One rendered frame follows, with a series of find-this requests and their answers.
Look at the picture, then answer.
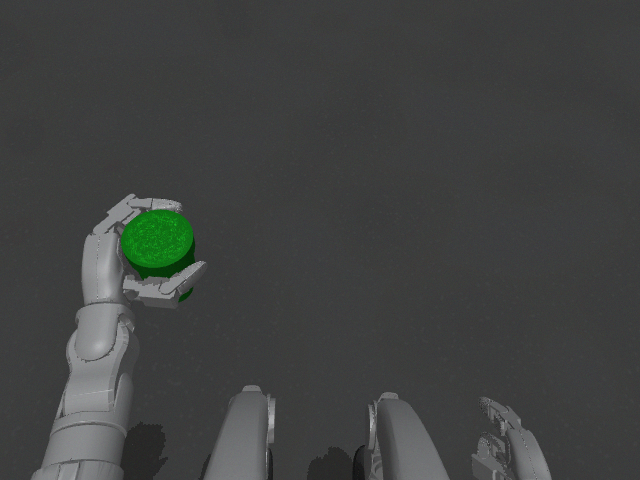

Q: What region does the left robot arm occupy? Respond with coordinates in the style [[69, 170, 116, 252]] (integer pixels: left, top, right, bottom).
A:
[[30, 302, 140, 480]]

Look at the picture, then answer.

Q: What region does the cup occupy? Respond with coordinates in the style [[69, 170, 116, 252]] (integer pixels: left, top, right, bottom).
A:
[[121, 210, 195, 302]]

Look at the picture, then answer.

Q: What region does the right robot hand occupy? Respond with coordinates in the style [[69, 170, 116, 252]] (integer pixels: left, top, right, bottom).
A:
[[471, 397, 552, 480]]

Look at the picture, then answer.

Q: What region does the left robot hand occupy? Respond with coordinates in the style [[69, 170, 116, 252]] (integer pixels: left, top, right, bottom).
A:
[[81, 194, 208, 310]]

